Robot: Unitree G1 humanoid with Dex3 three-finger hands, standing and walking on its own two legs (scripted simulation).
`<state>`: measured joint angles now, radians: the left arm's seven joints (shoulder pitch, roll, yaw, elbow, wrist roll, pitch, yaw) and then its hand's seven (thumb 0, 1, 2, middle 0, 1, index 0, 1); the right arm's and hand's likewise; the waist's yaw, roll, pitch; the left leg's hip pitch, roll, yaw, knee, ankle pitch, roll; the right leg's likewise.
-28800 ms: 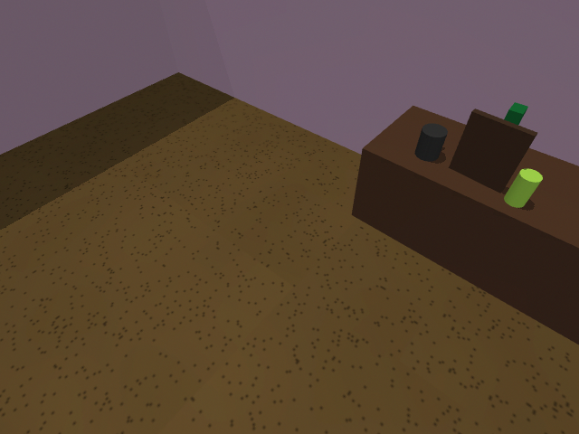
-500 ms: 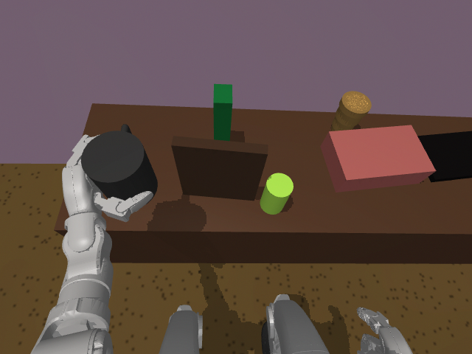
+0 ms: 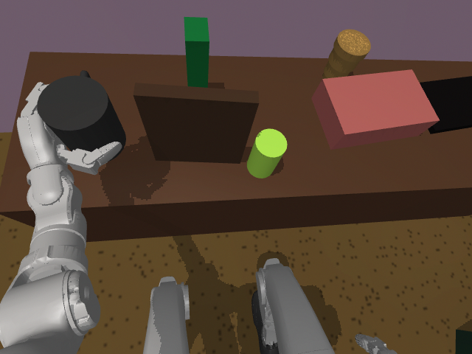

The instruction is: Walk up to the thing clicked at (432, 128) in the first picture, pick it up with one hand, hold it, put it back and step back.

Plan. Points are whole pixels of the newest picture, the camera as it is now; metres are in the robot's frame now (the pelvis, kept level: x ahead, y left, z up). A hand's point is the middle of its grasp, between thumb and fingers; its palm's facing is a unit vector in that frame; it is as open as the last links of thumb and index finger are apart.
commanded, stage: crouch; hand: left
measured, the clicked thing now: (88, 114) +0.51 +0.20 +0.01
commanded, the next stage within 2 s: lower in 0.30 s
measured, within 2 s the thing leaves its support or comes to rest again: rests again in 1.46 s
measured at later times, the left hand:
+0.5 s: hand (94, 131) +0.51 +0.21 -0.04, palm faces +0.24 -0.97 -0.02, open 11.9 cm
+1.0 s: hand (105, 144) +0.52 +0.21 -0.11, palm faces +0.23 -0.97 -0.03, open 12.0 cm
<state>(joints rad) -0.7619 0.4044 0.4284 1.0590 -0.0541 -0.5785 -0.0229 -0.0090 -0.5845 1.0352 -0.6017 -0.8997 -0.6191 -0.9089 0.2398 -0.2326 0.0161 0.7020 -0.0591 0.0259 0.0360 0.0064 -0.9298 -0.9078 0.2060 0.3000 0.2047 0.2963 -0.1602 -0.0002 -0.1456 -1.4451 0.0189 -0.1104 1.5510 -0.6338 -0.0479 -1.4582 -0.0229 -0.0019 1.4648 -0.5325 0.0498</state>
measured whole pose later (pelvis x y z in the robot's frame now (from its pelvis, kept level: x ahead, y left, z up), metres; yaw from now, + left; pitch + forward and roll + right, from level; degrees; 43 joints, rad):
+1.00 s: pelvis -0.03 +0.00 -0.11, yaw -1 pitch +36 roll -5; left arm -0.97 0.53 0.47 1.17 0.00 -0.53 -0.02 -0.01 -0.58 1.04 -0.59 -0.92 -0.61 -0.93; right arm 0.22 -0.26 0.07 0.66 -0.08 0.03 0.05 0.00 -0.94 -0.92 0.20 0.30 0.20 0.30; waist -0.22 0.02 -0.15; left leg -1.86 -0.02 -0.13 1.93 -0.70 -0.06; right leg -1.87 -0.03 0.01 1.83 -0.59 0.06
